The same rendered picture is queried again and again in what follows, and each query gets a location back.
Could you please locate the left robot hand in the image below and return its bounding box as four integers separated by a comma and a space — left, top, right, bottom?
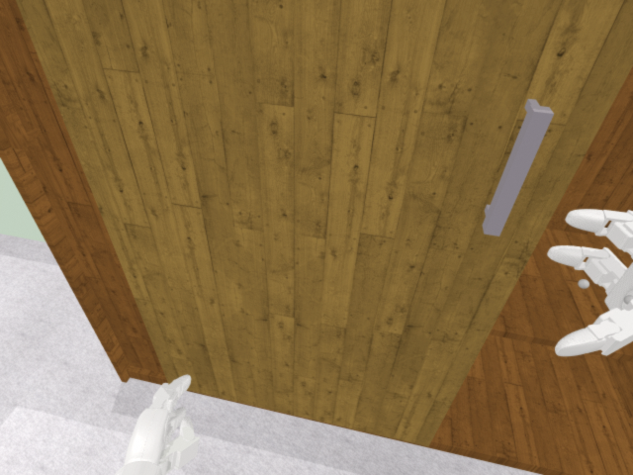
124, 375, 200, 475

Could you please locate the handle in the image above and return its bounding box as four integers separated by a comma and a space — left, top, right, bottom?
482, 99, 554, 237
0, 78, 31, 149

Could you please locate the right robot hand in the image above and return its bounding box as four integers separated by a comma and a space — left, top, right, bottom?
547, 209, 633, 356

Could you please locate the wardrobe door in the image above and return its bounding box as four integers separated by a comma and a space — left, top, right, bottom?
16, 0, 633, 446
0, 0, 164, 373

